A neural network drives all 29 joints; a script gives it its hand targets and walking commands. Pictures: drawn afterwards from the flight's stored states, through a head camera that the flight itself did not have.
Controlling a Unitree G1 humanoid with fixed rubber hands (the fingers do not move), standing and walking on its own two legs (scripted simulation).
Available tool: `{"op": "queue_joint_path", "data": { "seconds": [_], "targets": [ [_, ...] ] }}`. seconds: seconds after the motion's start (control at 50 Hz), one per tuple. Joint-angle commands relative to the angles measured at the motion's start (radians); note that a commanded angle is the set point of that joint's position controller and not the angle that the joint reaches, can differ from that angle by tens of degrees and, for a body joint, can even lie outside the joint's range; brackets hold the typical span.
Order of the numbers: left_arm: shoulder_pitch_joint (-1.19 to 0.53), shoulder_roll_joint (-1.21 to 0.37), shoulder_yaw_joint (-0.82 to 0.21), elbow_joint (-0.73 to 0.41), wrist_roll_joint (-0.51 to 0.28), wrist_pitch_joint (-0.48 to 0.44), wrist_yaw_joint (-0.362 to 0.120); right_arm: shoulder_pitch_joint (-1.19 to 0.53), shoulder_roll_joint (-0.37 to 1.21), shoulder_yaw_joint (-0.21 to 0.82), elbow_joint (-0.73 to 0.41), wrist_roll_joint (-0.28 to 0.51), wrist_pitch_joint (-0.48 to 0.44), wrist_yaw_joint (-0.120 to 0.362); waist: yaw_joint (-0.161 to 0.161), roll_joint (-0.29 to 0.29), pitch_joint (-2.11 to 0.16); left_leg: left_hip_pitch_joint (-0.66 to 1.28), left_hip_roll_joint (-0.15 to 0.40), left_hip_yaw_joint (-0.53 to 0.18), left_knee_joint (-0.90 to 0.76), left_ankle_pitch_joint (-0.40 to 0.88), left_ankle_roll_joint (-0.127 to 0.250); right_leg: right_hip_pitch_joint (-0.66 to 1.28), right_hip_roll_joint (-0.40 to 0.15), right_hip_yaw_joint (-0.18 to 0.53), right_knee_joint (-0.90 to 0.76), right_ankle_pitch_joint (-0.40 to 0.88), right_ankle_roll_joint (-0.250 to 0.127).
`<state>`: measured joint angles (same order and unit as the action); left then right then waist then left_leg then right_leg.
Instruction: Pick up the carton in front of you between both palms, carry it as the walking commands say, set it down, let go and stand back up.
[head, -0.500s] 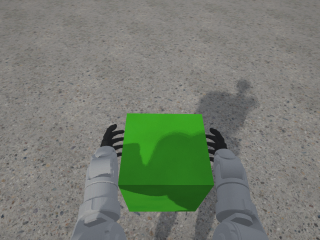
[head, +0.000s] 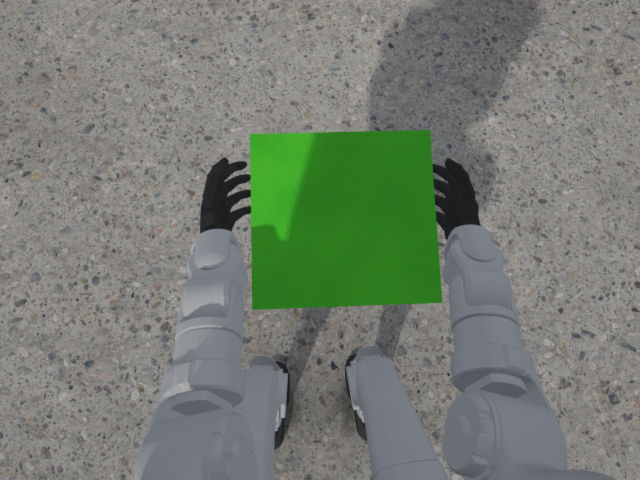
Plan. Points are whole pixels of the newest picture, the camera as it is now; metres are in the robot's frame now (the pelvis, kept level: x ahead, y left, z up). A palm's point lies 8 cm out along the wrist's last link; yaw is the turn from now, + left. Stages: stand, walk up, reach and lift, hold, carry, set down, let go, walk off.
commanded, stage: set down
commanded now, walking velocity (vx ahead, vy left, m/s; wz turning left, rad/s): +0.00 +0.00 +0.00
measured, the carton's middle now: (337, 232) +0.41 -0.05 -0.15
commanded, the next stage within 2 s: none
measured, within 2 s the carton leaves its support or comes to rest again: rests again in 1.74 s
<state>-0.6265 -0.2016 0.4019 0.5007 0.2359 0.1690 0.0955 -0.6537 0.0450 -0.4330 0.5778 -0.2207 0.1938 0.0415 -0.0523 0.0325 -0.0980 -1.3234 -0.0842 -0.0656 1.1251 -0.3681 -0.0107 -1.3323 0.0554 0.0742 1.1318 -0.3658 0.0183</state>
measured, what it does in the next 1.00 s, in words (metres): lowers itself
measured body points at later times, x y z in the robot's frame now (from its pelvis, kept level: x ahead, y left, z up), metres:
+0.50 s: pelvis -0.02 +0.00 -0.13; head +0.24 -0.03 +0.24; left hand +0.45 +0.09 -0.23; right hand +0.42 -0.21 -0.24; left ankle +0.07 +0.12 -0.63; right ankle +0.07 -0.12 -0.63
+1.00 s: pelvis -0.04 +0.00 -0.24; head +0.28 -0.02 +0.07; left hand +0.48 +0.07 -0.39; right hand +0.44 -0.23 -0.39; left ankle +0.07 +0.12 -0.63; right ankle +0.07 -0.12 -0.63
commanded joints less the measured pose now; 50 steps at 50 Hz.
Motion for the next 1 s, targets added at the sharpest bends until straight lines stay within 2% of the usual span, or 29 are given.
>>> {"op": "queue_joint_path", "data": {
  "seconds": [0.0,0.06,0.18,0.52,0.74,0.98],
  "targets": [
    [-0.534,-0.852,-0.540,0.109,-0.053,0.033,-0.197,-0.540,0.885,0.528,0.037,0.068,0.018,0.203,-0.022,-0.026,-0.794,0.283,-0.085,0.044,-0.028,0.070,-0.022,0.360,0.078,-0.057,-0.044,0.129,-0.002],
    [-0.582,-0.850,-0.502,0.152,-0.054,0.056,-0.211,-0.576,0.893,0.493,0.073,0.056,0.044,0.201,-0.032,-0.023,-0.794,0.184,-0.092,0.053,0.030,0.037,-0.021,0.297,0.079,-0.057,0.004,0.101,-0.001],
    [-0.651,-0.833,-0.466,0.208,-0.068,0.054,-0.209,-0.639,0.887,0.472,0.097,0.067,0.046,0.183,-0.043,-0.021,-0.864,0.029,-0.107,0.070,0.148,0.049,-0.024,0.211,0.084,-0.064,0.114,0.144,0.008],
    [-0.815,-0.756,-0.500,0.236,-0.131,-0.004,-0.124,-0.803,0.772,0.507,0.080,0.167,-0.013,0.124,-0.069,-0.004,-1.028,-0.176,-0.134,0.095,0.437,0.057,-0.031,-0.039,0.096,-0.105,0.400,0.165,0.032],
    [-0.945,-0.695,-0.485,0.284,-0.153,-0.011,-0.094,-0.923,0.684,0.459,0.118,0.187,-0.020,0.128,-0.094,0.028,-1.009,-0.270,-0.137,0.103,0.588,0.022,-0.030,-0.210,0.087,-0.132,0.554,0.111,0.030],
    [-1.083,-0.623,-0.475,0.354,-0.194,-0.020,-0.095,-1.064,0.598,0.447,0.164,0.231,-0.035,0.136,-0.113,0.035,-0.982,-0.369,-0.128,0.117,0.751,0.025,-0.022,-0.315,0.067,-0.151,0.710,0.114,0.027]
  ]
}}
